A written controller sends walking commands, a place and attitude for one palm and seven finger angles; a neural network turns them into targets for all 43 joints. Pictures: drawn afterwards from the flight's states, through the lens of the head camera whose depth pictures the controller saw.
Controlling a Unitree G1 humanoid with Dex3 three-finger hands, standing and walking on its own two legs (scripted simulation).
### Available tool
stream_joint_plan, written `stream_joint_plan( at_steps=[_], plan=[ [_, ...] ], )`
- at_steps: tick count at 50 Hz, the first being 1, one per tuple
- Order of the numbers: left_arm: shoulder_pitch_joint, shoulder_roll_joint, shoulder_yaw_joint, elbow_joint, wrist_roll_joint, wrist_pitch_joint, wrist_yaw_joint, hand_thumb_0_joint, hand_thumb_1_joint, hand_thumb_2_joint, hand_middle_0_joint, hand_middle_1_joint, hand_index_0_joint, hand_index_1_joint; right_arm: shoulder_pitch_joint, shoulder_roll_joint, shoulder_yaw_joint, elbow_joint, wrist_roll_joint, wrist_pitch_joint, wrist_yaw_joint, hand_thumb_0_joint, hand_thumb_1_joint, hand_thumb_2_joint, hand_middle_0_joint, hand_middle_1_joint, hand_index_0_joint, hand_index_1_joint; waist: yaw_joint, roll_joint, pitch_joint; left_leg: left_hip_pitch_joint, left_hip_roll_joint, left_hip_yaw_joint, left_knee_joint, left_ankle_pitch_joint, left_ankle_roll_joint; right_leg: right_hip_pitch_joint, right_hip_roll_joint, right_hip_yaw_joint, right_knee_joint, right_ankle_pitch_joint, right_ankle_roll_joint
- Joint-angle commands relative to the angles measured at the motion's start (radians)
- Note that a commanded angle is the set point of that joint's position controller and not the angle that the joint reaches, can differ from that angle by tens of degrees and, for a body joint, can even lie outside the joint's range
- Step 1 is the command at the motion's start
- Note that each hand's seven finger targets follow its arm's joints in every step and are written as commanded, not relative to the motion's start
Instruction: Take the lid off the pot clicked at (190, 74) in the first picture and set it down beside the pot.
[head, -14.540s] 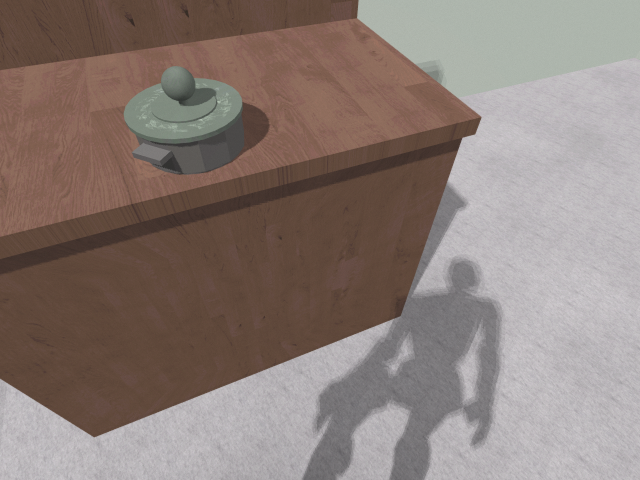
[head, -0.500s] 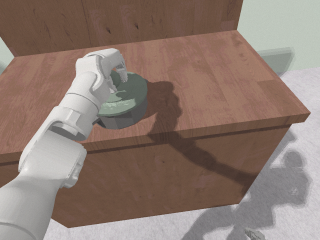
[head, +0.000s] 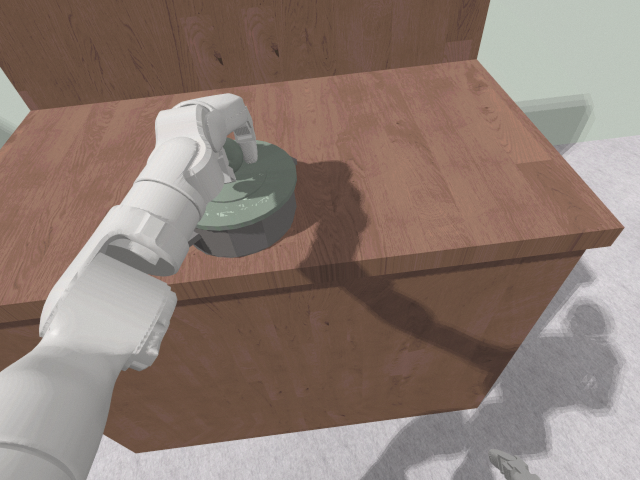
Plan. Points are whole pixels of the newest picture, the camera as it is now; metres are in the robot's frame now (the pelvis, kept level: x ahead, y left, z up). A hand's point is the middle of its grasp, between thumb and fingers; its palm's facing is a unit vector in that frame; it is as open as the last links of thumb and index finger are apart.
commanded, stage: lift the lid straight up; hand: left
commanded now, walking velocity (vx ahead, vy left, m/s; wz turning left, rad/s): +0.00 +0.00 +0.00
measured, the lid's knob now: (224, 156) +0.49 +0.13 +0.17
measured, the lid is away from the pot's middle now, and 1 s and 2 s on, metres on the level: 0.00 0.02 0.02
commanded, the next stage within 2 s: move the lid sideways beside the pot in 1.86 s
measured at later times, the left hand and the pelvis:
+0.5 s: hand (217, 133) +0.45 +0.12 +0.23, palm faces -0.27 -0.11 -0.96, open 7.3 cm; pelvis -0.01 +0.00 +0.00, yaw +0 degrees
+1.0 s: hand (214, 94) +0.46 +0.11 +0.27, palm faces -0.20 -0.10 -0.97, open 7.3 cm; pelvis -0.01 +0.00 +0.00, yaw -1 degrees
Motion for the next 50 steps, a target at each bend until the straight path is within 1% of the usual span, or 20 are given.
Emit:
stream_joint_plan(
  at_steps=[1, 4, 6, 8, 10, 12, 15, 17, 19, 24, 27, 30, 34, 37, 39, 42, 43, 44, 48, 50],
  plan=[
    [-0.655, 0.258, 0.127, -0.213, 0.024, -0.015, 0.04, 0.0, 0.628, 1.056, -0.77, -1.006, -0.861, -1.056, -0.059, -0.103, -0.034, -0.11, -0.002, -0.055, -0.015, 0.0, -0.9, -0.9, 0.2, 0.3, 0.2, 0.3, -0.002, -0.136, -0.425, 0.234, -0.056, 0.013, 0.021, 0.437, 0.068, 0.113, 0.083, -0.065, -0.024, 0.465, -0.057],
    [-0.684, 0.183, 0.065, -0.291, 0.011, -0.025, 0.034, 0.0, 0.629, 1.056, -0.771, -1.007, -0.862, -1.057, -0.072, -0.094, -0.036, -0.122, 0.001, -0.075, -0.008, 0.0, -0.9, -0.9, 0.2, 0.3, 0.2, 0.3, -0.007, -0.093, -0.449, 0.282, -0.052, 0.003, 0.03, 0.492, 0.067, 0.091, 0.084, -0.066, -0.023, 0.465, -0.056],
    [-0.66, 0.261, 0.126, -0.22, 0.025, -0.014, 0.036, 0.0, 0.629, 1.056, -0.771, -1.007, -0.862, -1.057, -0.064, -0.104, -0.034, -0.107, -0.001, -0.071, -0.012, 0.0, -0.9, -0.9, 0.2, 0.3, 0.2, 0.3, 0.002, -0.132, -0.408, 0.236, -0.056, 0.012, 0.018, 0.434, 0.067, 0.1, 0.084, -0.065, -0.028, 0.448, -0.056],
    [-0.654, 0.275, 0.135, -0.257, 0.017, -0.022, 0.041, 0.0, 0.629, 1.056, -0.771, -1.007, -0.862, -1.057, -0.076, -0.109, -0.036, -0.116, -0.004, -0.073, -0.01, 0.0, -0.9, -0.9, 0.2, 0.3, 0.2, 0.3, 0.014, -0.108, -0.431, 0.236, -0.057, 0.01, 0.018, 0.443, 0.066, 0.124, 0.078, -0.065, -0.023, 0.46, -0.06],
    [-0.624, 0.248, 0.116, -0.178, 0.042, -0.014, 0.039, 0.0, 0.63, 1.056, -0.771, -1.007, -0.862, -1.057, -0.069, -0.101, -0.032, -0.109, -0.002, -0.068, -0.012, 0.0, -0.9, -0.9, 0.2, 0.3, 0.2, 0.3, 0.008, -0.151, -0.384, 0.209, -0.057, 0.017, 0.013, 0.416, 0.067, 0.103, 0.081, -0.067, -0.029, 0.438, -0.057],
    [-0.647, 0.285, 0.134, -0.166, 0.05, -0.01, 0.038, 0.0, 0.63, 1.056, -0.771, -1.007, -0.862, -1.057, -0.072, -0.108, -0.029, -0.11, 0.002, -0.057, -0.013, 0.0, -0.9, -0.9, 0.2, 0.3, 0.2, 0.3, 0.01, -0.159, -0.363, 0.181, -0.059, 0.028, -0.002, 0.364, 0.065, 0.111, 0.077, -0.062, -0.035, 0.424, -0.057],
    [-0.676, 0.261, 0.121, -0.252, 0.042, -0.018, 0.038, 0.0, 0.63, 1.056, -0.771, -1.007, -0.862, -1.057, -0.091, -0.097, -0.033, -0.132, 0.0, -0.069, -0.011, 0.0, -0.9, -0.9, 0.2, 0.3, 0.2, 0.3, 0.015, -0.12, -0.446, 0.234, -0.054, 0.015, 0.014, 0.441, 0.067, 0.133, 0.075, -0.057, -0.02, 0.452, -0.058],
    [-0.658, 0.221, 0.087, -0.197, 0.042, -0.002, 0.029, 0.0, 0.63, 1.056, -0.771, -1.007, -0.862, -1.057, -0.086, -0.099, -0.032, -0.123, 0.005, -0.063, -0.009, 0.0, -0.9, -0.9, 0.2, 0.3, 0.2, 0.3, 0.004, -0.14, -0.383, 0.214, -0.055, 0.02, 0.008, 0.415, 0.065, 0.1, 0.079, -0.062, -0.033, 0.428, -0.057],
    [-0.672, 0.267, 0.117, -0.156, 0.044, 0.001, 0.029, 0.0, 0.63, 1.056, -0.771, -1.007, -0.862, -1.057, -0.084, -0.107, -0.027, -0.115, 0.005, -0.052, -0.015, 0.0, -0.9, -0.9, 0.2, 0.3, 0.2, 0.3, 0.003, -0.169, -0.352, 0.182, -0.058, 0.025, -0.005, 0.342, 0.064, 0.1, 0.079, -0.064, -0.04, 0.397, -0.059],
    [-0.756, 0.262, 0.106, -0.241, 0.047, -0.011, 0.031, 0.0, 0.63, 1.056, -0.771, -1.007, -0.862, -1.057, -0.09, -0.096, -0.028, -0.128, 0.002, -0.073, -0.018, 0.0, -0.9, -0.9, 0.2, 0.3, 0.2, 0.3, 0.007, -0.115, -0.443, 0.239, -0.055, 0.013, 0.004, 0.407, 0.063, 0.119, 0.075, -0.056, -0.028, 0.419, -0.059],
    [-0.724, 0.278, 0.12, -0.137, 0.054, 0.003, 0.026, 0.0, 0.63, 1.056, -0.771, -1.007, -0.862, -1.057, -0.083, -0.103, -0.027, -0.113, 0.004, -0.067, -0.022, 0.0, -0.9, -0.9, 0.2, 0.3, 0.2, 0.3, 0.005, -0.148, -0.359, 0.189, -0.058, 0.025, -0.009, 0.326, 0.063, 0.093, 0.077, -0.06, -0.041, 0.38, -0.06],
    [-0.78, 0.231, 0.076, -0.131, 0.05, 0.0, 0.024, 0.0, 0.63, 1.056, -0.771, -1.007, -0.862, -1.057, -0.088, -0.101, -0.022, -0.114, 0.007, -0.067, -0.024, 0.0, -0.9, -0.9, 0.2, 0.3, 0.2, 0.3, -0.007, -0.135, -0.344, 0.184, -0.057, 0.023, -0.022, 0.286, 0.059, 0.075, 0.077, -0.062, -0.047, 0.344, -0.062],
    [-0.839, 0.268, 0.103, -0.199, 0.059, -0.009, 0.028, 0.0, 0.63, 1.056, -0.771, -1.007, -0.862, -1.057, -0.081, -0.1, -0.026, -0.12, -0.001, -0.083, -0.023, 0.0, -0.9, -0.9, 0.2, 0.3, 0.2, 0.3, 0.001, -0.093, -0.449, 0.239, -0.054, 0.014, -0.009, 0.354, 0.057, 0.107, 0.074, -0.054, -0.034, 0.381, -0.062],
    [-0.808, 0.282, 0.114, -0.116, 0.07, 0.005, 0.023, 0.0, 0.63, 1.056, -0.771, -1.007, -0.862, -1.057, -0.07, -0.104, -0.024, -0.107, 0.001, -0.08, -0.024, 0.0, -0.9, -0.9, 0.2, 0.3, 0.2, 0.3, 0.001, -0.153, -0.395, 0.192, -0.057, 0.025, -0.014, 0.331, 0.061, 0.106, 0.075, -0.056, -0.04, 0.386, -0.059],
    [-0.813, 0.336, 0.159, -0.145, 0.073, -0.001, 0.025, 0.0, 0.63, 1.056, -0.771, -1.007, -0.862, -1.057, -0.076, -0.107, -0.023, -0.119, -0.004, -0.082, -0.023, 0.0, -0.9, -0.9, 0.2, 0.3, 0.2, 0.3, 0.018, -0.14, -0.433, 0.192, -0.055, 0.024, -0.013, 0.355, 0.061, 0.142, 0.069, -0.051, -0.031, 0.411, -0.06],
    [-0.797, 0.256, 0.097, -0.085, 0.072, 0.014, 0.016, 0.0, 0.63, 1.056, -0.771, -1.007, -0.862, -1.057, -0.072, -0.106, -0.022, -0.113, 0.004, -0.076, -0.021, 0.0, -0.9, -0.9, 0.2, 0.3, 0.2, 0.3, 0.003, -0.163, -0.352, 0.17, -0.053, 0.028, -0.021, 0.34, 0.06, 0.098, 0.074, -0.059, -0.044, 0.389, -0.059],
    [-0.779, 0.26, 0.103, -0.095, 0.059, 0.016, 0.015, 0.0, 0.63, 1.056, -0.771, -1.007, -0.862, -1.057, -0.074, -0.114, -0.026, -0.116, 0.001, -0.072, -0.021, 0.0, -0.9, -0.9, 0.2, 0.3, 0.2, 0.3, 0.007, -0.157, -0.358, 0.18, -0.053, 0.029, -0.018, 0.353, 0.062, 0.105, 0.073, -0.059, -0.047, 0.399, -0.061],
    [-0.821, 0.325, 0.146, -0.141, 0.073, 0.011, 0.016, 0.0, 0.63, 1.056, -0.771, -1.007, -0.862, -1.057, -0.074, -0.113, -0.024, -0.121, -0.002, -0.075, -0.02, 0.0, -0.9, -0.9, 0.2, 0.3, 0.2, 0.3, 0.016, -0.155, -0.419, 0.188, -0.052, 0.028, -0.017, 0.367, 0.062, 0.143, 0.069, -0.051, -0.037, 0.416, -0.058],
    [-0.811, 0.236, 0.083, -0.154, 0.055, 0.021, 0.006, 0.0, 0.63, 1.056, -0.771, -1.007, -0.862, -1.057, -0.079, -0.11, -0.03, -0.124, 0.004, -0.081, -0.017, 0.0, -0.9, -0.9, 0.2, 0.3, 0.2, 0.3, 0.003, -0.117, -0.404, 0.225, -0.048, 0.024, -0.001, 0.428, 0.064, 0.105, 0.073, -0.056, -0.044, 0.427, -0.061],
    [-0.853, 0.289, 0.115, -0.151, 0.074, 0.024, 0.003, 0.0, 0.63, 1.056, -0.771, -1.007, -0.862, -1.057, -0.077, -0.109, -0.025, -0.12, 0.003, -0.081, -0.017, 0.0, -0.9, -0.9, 0.2, 0.3, 0.2, 0.3, 0.007, -0.161, -0.411, 0.203, -0.052, 0.024, -0.009, 0.39, 0.065, 0.119, 0.072, -0.054, -0.04, 0.415, -0.058]
  ],
)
